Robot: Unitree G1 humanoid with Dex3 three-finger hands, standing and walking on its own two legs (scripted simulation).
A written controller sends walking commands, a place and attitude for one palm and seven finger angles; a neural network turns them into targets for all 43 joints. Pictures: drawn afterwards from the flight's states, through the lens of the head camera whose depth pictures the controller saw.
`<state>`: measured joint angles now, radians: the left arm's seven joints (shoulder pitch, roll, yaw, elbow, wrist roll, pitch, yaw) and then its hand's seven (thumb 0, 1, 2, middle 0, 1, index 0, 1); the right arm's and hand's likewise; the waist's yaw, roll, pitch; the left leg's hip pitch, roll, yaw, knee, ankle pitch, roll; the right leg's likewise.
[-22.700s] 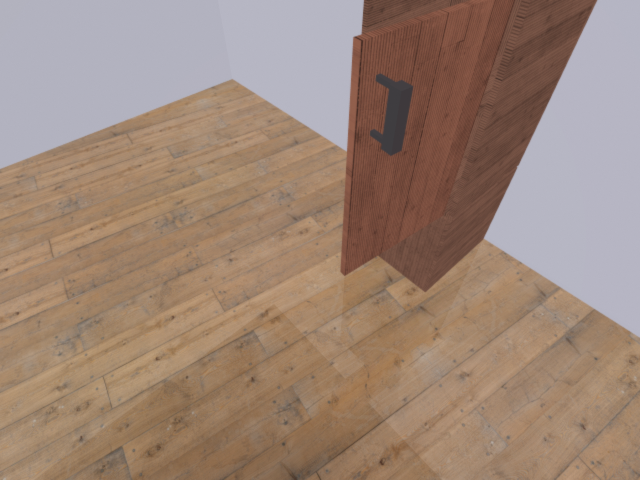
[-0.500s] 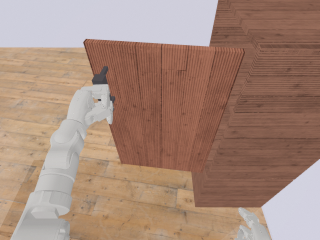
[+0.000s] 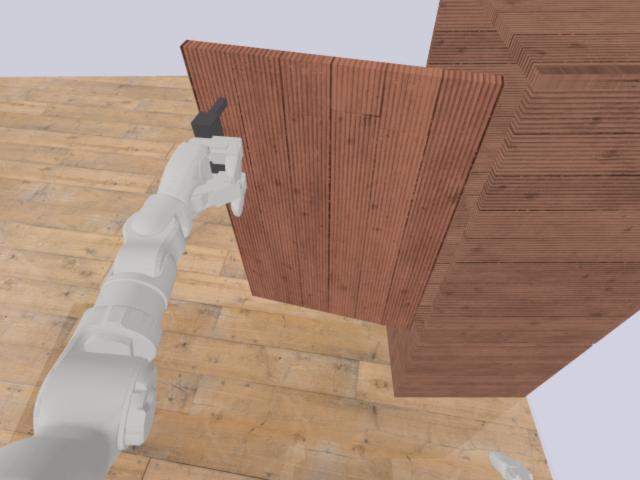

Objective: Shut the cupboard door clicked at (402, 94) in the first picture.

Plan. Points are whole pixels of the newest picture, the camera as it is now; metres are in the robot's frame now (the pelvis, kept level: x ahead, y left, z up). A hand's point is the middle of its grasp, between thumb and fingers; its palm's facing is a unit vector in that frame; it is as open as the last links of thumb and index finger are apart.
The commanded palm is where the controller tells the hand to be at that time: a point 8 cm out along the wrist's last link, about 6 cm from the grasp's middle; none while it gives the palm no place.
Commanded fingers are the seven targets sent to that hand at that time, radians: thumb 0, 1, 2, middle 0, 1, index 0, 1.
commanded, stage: push the door shut along its arc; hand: left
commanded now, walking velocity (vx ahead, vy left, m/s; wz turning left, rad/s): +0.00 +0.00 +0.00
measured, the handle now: (222, 147) +0.52 +0.14 +0.13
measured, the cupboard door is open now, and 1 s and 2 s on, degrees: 76 66 58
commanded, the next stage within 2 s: pull the fist back off the door in 1.04 s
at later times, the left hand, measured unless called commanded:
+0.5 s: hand (285, 154) +0.49 +0.05 +0.14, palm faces -0.43 -0.90 -0.04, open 3.1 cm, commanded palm +0.50 +0.11 +0.14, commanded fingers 0.00 0.90 0.90 -1.30 -1.50 -1.30 -1.50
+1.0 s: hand (296, 144) +0.52 +0.04 +0.14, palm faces -0.50 -0.87 -0.03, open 3.2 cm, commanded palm +0.55 +0.07 +0.14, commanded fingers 0.00 0.90 0.90 -1.30 -1.50 -1.30 -1.50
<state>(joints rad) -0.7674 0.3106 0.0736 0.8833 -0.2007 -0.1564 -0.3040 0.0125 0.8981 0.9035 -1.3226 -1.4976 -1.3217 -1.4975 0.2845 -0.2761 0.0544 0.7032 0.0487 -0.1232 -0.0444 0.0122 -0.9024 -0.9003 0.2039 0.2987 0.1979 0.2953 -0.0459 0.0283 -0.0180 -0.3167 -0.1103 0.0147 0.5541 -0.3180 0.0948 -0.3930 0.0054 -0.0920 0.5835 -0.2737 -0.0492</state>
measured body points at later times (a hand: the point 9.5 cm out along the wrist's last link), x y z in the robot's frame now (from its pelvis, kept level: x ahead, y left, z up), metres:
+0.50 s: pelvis +0.00 -0.01 -0.01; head +0.08 -0.02 +0.43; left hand +0.51 +0.11 +0.15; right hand +0.01 -0.29 -0.13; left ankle -0.03 +0.06 -0.73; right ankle +0.02 -0.09 -0.73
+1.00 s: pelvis +0.02 -0.01 -0.01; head +0.11 -0.02 +0.43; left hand +0.54 +0.09 +0.14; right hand +0.02 -0.30 -0.13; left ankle -0.02 +0.06 -0.73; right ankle +0.02 -0.09 -0.73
